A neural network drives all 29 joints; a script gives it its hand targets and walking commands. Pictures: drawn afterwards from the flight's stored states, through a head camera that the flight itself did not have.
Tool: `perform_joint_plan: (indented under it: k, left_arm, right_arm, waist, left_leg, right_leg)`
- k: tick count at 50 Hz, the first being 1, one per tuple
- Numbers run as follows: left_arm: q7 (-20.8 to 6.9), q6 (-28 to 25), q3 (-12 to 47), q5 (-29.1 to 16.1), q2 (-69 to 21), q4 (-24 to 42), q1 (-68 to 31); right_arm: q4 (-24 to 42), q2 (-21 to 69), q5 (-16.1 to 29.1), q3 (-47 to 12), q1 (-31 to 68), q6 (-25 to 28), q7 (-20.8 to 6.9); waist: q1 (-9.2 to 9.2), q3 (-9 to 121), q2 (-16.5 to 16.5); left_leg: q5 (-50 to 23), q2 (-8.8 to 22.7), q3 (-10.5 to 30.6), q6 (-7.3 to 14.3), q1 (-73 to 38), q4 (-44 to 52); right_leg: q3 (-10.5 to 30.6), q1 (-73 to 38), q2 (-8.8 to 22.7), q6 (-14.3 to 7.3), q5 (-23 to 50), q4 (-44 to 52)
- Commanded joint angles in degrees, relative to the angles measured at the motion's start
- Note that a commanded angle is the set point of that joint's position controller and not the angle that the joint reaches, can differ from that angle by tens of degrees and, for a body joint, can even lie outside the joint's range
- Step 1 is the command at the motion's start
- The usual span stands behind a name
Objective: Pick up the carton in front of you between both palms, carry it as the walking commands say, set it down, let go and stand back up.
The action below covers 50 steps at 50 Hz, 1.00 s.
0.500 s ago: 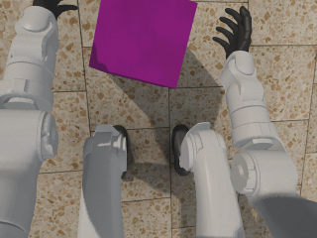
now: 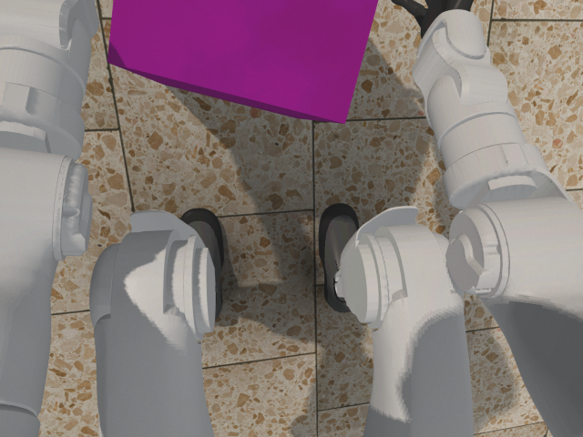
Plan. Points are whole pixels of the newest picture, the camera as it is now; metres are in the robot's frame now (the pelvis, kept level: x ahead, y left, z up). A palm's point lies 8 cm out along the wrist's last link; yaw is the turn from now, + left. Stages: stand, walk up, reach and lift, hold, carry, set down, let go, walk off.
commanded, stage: reach and lift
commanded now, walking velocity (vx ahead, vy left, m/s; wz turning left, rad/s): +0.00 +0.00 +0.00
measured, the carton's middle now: (250, 10) +0.53 +0.06 -0.25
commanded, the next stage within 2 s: none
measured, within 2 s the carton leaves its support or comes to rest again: leaves its support in 0.64 s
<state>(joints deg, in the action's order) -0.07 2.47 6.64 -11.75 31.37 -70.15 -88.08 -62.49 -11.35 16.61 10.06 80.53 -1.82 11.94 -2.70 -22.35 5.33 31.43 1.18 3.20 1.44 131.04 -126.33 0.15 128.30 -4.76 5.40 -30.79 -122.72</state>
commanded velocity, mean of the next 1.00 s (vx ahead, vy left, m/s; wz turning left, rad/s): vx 0.00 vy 0.00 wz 0.00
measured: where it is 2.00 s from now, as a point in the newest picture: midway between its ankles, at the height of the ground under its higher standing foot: (275, 279)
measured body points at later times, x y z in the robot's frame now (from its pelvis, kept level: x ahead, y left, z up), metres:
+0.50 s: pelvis +0.00 +0.00 +0.00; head +0.36 +0.07 +0.26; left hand +0.56 +0.21 -0.18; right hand +0.54 -0.10 -0.17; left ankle +0.11 +0.12 -0.34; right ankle +0.13 -0.13 -0.34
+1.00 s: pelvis +0.00 -0.01 +0.05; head +0.28 +0.07 +0.39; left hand +0.52 +0.22 -0.04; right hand +0.52 -0.09 -0.03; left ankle +0.11 +0.12 -0.34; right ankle +0.13 -0.14 -0.34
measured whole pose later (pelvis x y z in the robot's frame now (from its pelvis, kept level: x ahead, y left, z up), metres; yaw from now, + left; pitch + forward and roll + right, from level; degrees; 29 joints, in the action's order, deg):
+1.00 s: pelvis +0.00 -0.01 +0.05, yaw +5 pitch +40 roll -4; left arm -0.1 19.0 -10.6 5.3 13.3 -53.2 -71.1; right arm -38.9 4.8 -4.3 31.9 61.3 -14.7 10.8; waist -1.0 0.8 3.7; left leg 29.2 -2.9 3.9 -1.4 126.1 -115.7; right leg 1.9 123.2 -4.6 4.7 -31.7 -115.0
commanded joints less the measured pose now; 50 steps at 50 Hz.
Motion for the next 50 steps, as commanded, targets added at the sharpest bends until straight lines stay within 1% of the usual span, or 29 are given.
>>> perform_joint_plan:
  k: [1, 4, 7, 11, 15, 17, 19, 20, 21, 22, 23, 25, 26, 28, 30, 33, 35, 37, 38, 39, 40, 41, 42, 44, 47, 49, 50]
  left_arm:
    - [0.33, -0.95, -0.34, -0.41, 4.11, 6.21, -16.46]
    - [-0.07, -0.60, -0.46, 0.00, 2.26, 4.26, -14.75]
    - [-0.21, -0.60, -1.06, 0.84, 1.61, 2.76, -14.50]
    - [-0.22, -0.83, -1.11, 1.27, 0.52, 1.60, -15.23]
    - [-0.46, -1.11, 0.74, 0.64, -4.70, 1.64, -17.82]
    - [-0.99, -0.89, 1.63, 0.83, -9.80, 1.23, -19.19]
    - [-1.60, -0.45, 0.93, 2.29, -12.81, 0.96, -19.73]
    - [-3.47, 0.02, 3.15, 2.23, -23.49, 2.41, -23.09]
    - [-5.48, 0.62, 4.44, 2.78, -31.97, 2.67, -26.11]
    - [-7.43, 1.35, 4.65, 3.48, -39.03, 2.71, -26.96]
    - [-9.06, 2.00, 3.61, 4.43, -44.22, 3.22, -26.09]
    - [-11.49, 3.27, 2.41, 5.62, -51.11, 5.50, -24.46]
    - [-12.26, 3.83, 1.74, 5.95, -53.58, 6.30, -23.71]
    - [-13.09, 4.59, 1.10, 6.17, -57.91, 8.26, -22.49]
    - [-13.38, 4.94, 1.60, 5.51, -61.26, 10.86, -22.43]
    - [-12.90, 4.91, 4.20, 3.77, -64.91, 17.12, -23.90]
    - [-12.02, 5.14, 6.68, 2.57, -67.07, 23.05, -24.97]
    - [-10.64, 5.87, 8.09, 2.97, -68.65, 28.52, -25.28]
    - [-10.19, 6.76, 8.40, 3.22, -70.10, 30.41, -24.19]
    - [-9.62, 7.66, 8.77, 3.69, -71.79, 32.36, -22.99]
    - [-9.19, 8.59, 8.86, 4.26, -73.11, 33.76, -21.63]
    - [-8.89, 9.56, 8.87, 4.72, -74.31, 34.81, -20.26]
    - [-8.80, 10.53, 8.88, 5.11, -75.53, 35.33, -19.16]
    - [-9.29, 12.27, 8.48, 5.93, -78.29, 34.35, -17.28]
    - [-11.13, 14.27, 4.57, 9.13, -81.14, 28.13, -14.37]
    - [-12.34, 15.05, 0.18, 11.95, -81.25, 23.49, -13.05]
    - [-12.82, 15.28, -1.76, 13.24, -81.33, 21.89, -12.29]
  right_arm:
    - [4.13, -1.18, -0.55, 1.00, 4.46, 1.37, 0.38]
    - [3.45, -1.52, -2.51, 2.78, 4.24, 1.54, 0.06]
    - [3.65, -1.75, -3.89, 3.84, 5.07, 1.87, -0.06]
    - [4.19, -0.62, -4.18, 3.42, 6.79, 2.04, -0.06]
    - [4.63, 5.26, -3.12, 1.35, 9.87, 2.05, -0.43]
    - [4.04, 9.00, -4.24, 1.71, 10.93, 1.92, -0.80]
    - [3.21, 10.99, -7.51, 4.14, 10.45, 1.62, -1.02]
    - [4.50, 20.62, -8.38, 2.65, 14.68, 1.23, -2.87]
    - [4.66, 28.50, -9.71, 2.02, 18.40, 0.55, -5.04]
    - [5.56, 34.61, -10.90, 1.93, 21.62, -0.32, -7.08]
    - [6.32, 38.96, -12.24, 2.49, 23.74, -1.25, -8.80]
    - [7.49, 45.28, -14.18, 2.73, 25.93, -2.86, -11.57]
    - [7.89, 47.33, -14.56, 2.62, 26.19, -3.49, -12.55]
    - [9.55, 50.98, -14.27, 1.88, 26.37, -4.30, -13.79]
    - [11.08, 54.44, -12.87, 0.29, 26.23, -4.83, -14.58]
    - [13.91, 59.70, -10.17, -3.08, 25.76, -5.56, -14.92]
    - [16.66, 62.96, -8.49, -6.18, 25.26, -6.43, -14.91]
    - [19.51, 65.22, -7.79, -8.82, 24.87, -7.66, -14.92]
    - [22.20, 65.61, -7.41, -10.42, 26.26, -8.30, -15.24]
    - [25.37, 65.85, -7.23, -12.20, 27.65, -8.86, -15.19]
    - [28.49, 65.76, -7.03, -13.90, 29.07, -9.47, -15.20]
    - [31.12, 65.40, -7.09, -15.13, 30.19, -10.06, -15.19]
    - [32.96, 65.40, -7.36, -16.15, 30.80, -10.71, -15.19]
    - [33.01, 65.77, -9.15, -16.23, 29.72, -12.03, -15.14]
    - [27.14, 66.92, -14.42, -11.78, 25.06, -13.98, -15.26]
    - [23.09, 67.15, -17.96, -7.57, 22.62, -14.90, -15.57]
    - [22.08, 67.51, -19.32, -6.04, 21.88, -15.18, -15.80]
  waist:
    - [0.35, 74.10, -14.67]
    - [-0.52, 68.71, -14.39]
    - [-0.52, 66.25, -13.75]
    - [-0.10, 65.24, -12.43]
    - [0.98, 65.74, -11.34]
    - [0.18, 65.17, -11.18]
    - [-1.29, 63.89, -11.59]
    - [-1.40, 63.61, -12.11]
    - [-1.21, 63.58, -12.68]
    - [-0.90, 63.56, -13.43]
    - [-0.40, 63.03, -13.52]
    - [0.47, 61.58, -11.84]
    - [0.83, 61.34, -11.46]
    - [1.50, 63.17, -11.36]
    - [1.81, 67.59, -11.17]
    - [2.67, 77.99, -11.85]
    - [3.07, 86.85, -13.45]
    - [3.50, 93.89, -14.93]
    - [3.69, 97.16, -15.37]
    - [4.43, 100.21, -16.02]
    - [4.69, 102.46, -15.79]
    - [4.94, 103.69, -15.53]
    - [4.79, 103.46, -15.07]
    - [3.53, 98.59, -14.38]
    - [0.92, 85.78, -13.60]
    - [-0.21, 79.05, -13.17]
    - [-0.37, 77.77, -12.82]
  left_leg:
    - [-22.66, 0.50, 0.89, -1.42, -48.31, 11.31]
    - [-19.56, 0.55, 1.47, -1.55, -43.57, 12.10]
    - [-17.44, 0.45, 1.62, -1.36, -39.74, 12.65]
    - [-15.06, 0.19, 1.38, -0.96, -36.10, 13.34]
    - [-13.71, -0.38, 0.95, -0.41, -34.77, 14.00]
    - [-12.81, -0.89, 0.82, -0.45, -34.09, 14.24]
    - [-11.76, -1.47, 0.76, -0.84, -33.27, 14.34]
    - [-11.77, -2.11, 0.85, -0.64, -33.25, 14.46]
    - [-12.05, -2.74, 0.72, -0.63, -32.85, 14.10]
    - [-12.31, -3.33, 0.41, -0.57, -32.59, 13.43]
    - [-11.86, -3.96, -0.14, -0.48, -31.57, 12.96]
    - [-12.51, -4.68, -0.68, -0.09, -30.19, 12.45]
    - [-13.37, -4.93, -1.01, -0.10, -30.18, 12.24]
    - [-15.78, -5.28, -1.70, -0.28, -31.79, 11.87]
    - [-19.04, -5.45, -2.25, -0.43, -34.33, 11.43]
    - [-24.82, -5.66, -3.17, -0.69, -41.11, 11.09]
    - [-29.51, -5.91, -3.59, -1.07, -48.87, 11.17]
    - [-33.02, -6.18, -3.78, -1.56, -57.09, 11.56]
    - [-34.47, -6.35, -3.71, -1.72, -61.15, 11.94]
    - [-34.78, -6.67, -4.05, -2.03, -63.75, 12.61]
    - [-34.55, -6.89, -4.29, -2.21, -65.29, 13.27]
    - [-33.00, -7.18, -4.74, -2.36, -65.18, 14.21]
    - [-30.52, -7.42, -5.16, -2.44, -63.83, 15.38]
    - [-22.33, -7.93, -5.94, -2.58, -57.31, 18.48]
    - [-10.10, -8.48, -5.94, -2.34, -46.53, 23.40]
    - [-4.52, -8.78, -5.88, -2.02, -41.52, 26.06]
    - [-3.27, -8.94, -5.88, -1.88, -40.83, 27.13]
  right_leg:
    - [-6.98, -24.76, -0.02, -0.64, 17.11, 6.65]
    - [-6.48, -22.11, 0.10, -0.76, 15.29, 7.06]
    - [-5.92, -22.26, 0.11, -0.86, 14.73, 7.34]
    - [-5.37, -24.65, -0.02, -0.89, 14.39, 7.73]
    - [-5.06, -27.39, -0.68, -0.95, 14.61, 8.04]
    - [-5.19, -28.20, -1.21, -1.16, 14.27, 8.21]
    - [-5.44, -28.62, -1.69, -1.45, 13.78, 8.33]
    - [-5.44, -28.04, -2.42, -1.65, 13.77, 8.26]
    - [-5.51, -26.98, -3.10, -1.76, 13.86, 7.58]
    - [-5.59, -26.09, -3.61, -1.85, 13.65, 6.87]
    - [-5.74, -25.37, -4.01, -1.96, 12.55, 6.38]
    - [-6.47, -23.96, -4.94, -2.13, 11.86, 5.76]
    - [-6.69, -23.54, -5.20, -2.23, 12.06, 5.63]
    - [-7.09, -23.26, -5.58, -2.31, 13.30, 5.25]
    - [-7.53, -23.74, -5.74, -2.24, 15.57, 4.85]
    - [-8.19, -24.68, -5.98, -2.15, 19.07, 4.43]
    - [-8.60, -24.75, -6.11, -2.13, 20.94, 4.71]
    - [-9.03, -23.16, -6.33, -1.99, 20.92, 5.56]
    - [-9.23, -22.37, -6.53, -2.00, 20.54, 6.15]
    - [-9.31, -22.26, -6.61, -1.98, 19.89, 6.85]
    - [-9.32, -22.81, -6.77, -1.92, 19.34, 7.67]
    - [-9.28, -24.03, -6.83, -1.93, 18.30, 8.53]
    - [-9.18, -25.45, -6.90, -2.01, 16.97, 9.64]
    - [-8.74, -28.16, -6.88, -2.42, 12.74, 12.38]
    - [-8.06, -27.42, -6.85, -3.08, 5.27, 16.95]
    - [-7.49, -26.94, -6.64, -3.42, 2.20, 19.60]
    - [-7.22, -27.25, -6.60, -3.50, 1.64, 20.78]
